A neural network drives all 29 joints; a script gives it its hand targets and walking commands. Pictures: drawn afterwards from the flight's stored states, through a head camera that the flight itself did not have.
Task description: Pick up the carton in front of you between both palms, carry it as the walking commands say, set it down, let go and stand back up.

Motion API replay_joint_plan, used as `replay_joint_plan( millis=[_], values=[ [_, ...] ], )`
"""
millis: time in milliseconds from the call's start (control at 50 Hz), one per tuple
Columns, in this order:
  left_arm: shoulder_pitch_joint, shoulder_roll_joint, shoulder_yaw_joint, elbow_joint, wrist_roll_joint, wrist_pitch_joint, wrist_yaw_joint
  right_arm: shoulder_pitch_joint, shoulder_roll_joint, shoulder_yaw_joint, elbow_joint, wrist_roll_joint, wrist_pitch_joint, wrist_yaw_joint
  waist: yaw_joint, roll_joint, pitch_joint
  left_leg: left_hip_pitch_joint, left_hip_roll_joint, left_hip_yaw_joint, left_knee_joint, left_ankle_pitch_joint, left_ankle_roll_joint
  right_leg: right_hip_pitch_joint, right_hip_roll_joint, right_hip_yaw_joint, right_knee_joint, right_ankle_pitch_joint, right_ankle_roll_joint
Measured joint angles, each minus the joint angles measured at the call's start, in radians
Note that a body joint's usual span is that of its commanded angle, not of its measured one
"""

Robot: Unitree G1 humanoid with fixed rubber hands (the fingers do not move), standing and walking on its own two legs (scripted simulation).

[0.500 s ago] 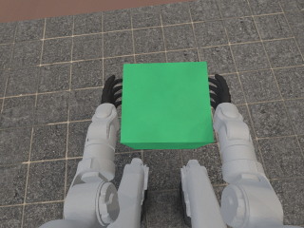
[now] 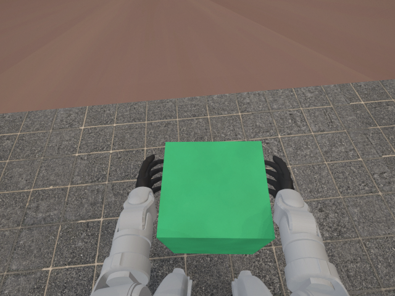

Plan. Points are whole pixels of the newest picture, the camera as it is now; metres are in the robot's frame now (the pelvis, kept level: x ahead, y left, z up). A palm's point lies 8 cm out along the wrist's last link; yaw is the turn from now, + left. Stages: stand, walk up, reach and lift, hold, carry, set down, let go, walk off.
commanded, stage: reach and lift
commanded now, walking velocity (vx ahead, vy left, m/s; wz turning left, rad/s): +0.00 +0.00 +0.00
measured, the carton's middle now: (213, 203) +0.33 +0.00 -0.10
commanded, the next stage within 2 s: hold in 1.38 s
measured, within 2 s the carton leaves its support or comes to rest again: neither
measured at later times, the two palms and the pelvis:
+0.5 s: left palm (129, 175) +0.31 +0.15 +0.10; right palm (308, 179) +0.30 -0.15 +0.10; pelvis +0.01 +0.00 +0.07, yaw +0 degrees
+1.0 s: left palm (128, 169) +0.31 +0.15 +0.11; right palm (309, 172) +0.31 -0.15 +0.11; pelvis +0.01 +0.00 +0.07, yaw +0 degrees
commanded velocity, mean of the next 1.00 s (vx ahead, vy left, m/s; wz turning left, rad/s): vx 0.00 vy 0.00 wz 0.00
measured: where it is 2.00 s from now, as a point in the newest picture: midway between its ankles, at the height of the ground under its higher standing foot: outside the picture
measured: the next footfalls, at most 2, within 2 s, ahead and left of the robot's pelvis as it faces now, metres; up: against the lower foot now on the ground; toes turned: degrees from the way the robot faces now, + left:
none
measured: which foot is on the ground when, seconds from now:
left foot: down 0.00-1.00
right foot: down 0.00-1.00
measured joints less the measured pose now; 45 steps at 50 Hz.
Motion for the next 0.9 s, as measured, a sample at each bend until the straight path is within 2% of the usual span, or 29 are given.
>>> replay_joint_plan(
  millis=[160, 340, 420, 580, 900],
  values=[
    [0.085, -0.015, -0.023, -0.064, 0.014, 0.068, -0.007, 0.083, 0.019, 0.019, -0.060, -0.017, 0.066, 0.009, 0.000, -0.003, 0.044, 0.285, 0.007, -0.002, -0.218, 0.067, 0.004, 0.284, -0.006, 0.007, -0.217, 0.067, -0.003],
    [0.141, -0.035, -0.051, -0.176, 0.048, 0.199, -0.017, 0.136, 0.023, 0.050, -0.165, -0.037, 0.198, 0.027, -0.006, 0.002, 0.104, 0.584, 0.014, -0.007, -0.431, 0.142, 0.007, 0.586, -0.013, 0.010, -0.436, 0.144, -0.003],
    [0.125, -0.038, -0.045, -0.186, 0.080, 0.255, -0.030, 0.119, 0.027, 0.044, -0.175, -0.067, 0.254, 0.039, -0.010, 0.001, 0.130, 0.677, 0.016, -0.006, -0.493, 0.168, 0.008, 0.678, -0.015, 0.012, -0.497, 0.171, -0.003],
    [0.065, -0.055, 0.012, -0.158, 0.141, 0.295, -0.055, 0.057, 0.044, -0.013, -0.145, -0.129, 0.294, 0.066, -0.008, -0.002, 0.191, 0.733, 0.016, -0.004, -0.518, 0.189, 0.009, 0.732, -0.016, 0.015, -0.518, 0.190, -0.003],
    [0.060, -0.057, 0.001, -0.209, 0.145, 0.308, -0.062, 0.052, 0.046, -0.002, -0.193, -0.130, 0.305, 0.070, -0.008, -0.001, 0.226, 0.768, 0.019, -0.006, -0.559, 0.206, 0.007, 0.768, -0.016, 0.015, -0.561, 0.208, -0.004]
  ],
)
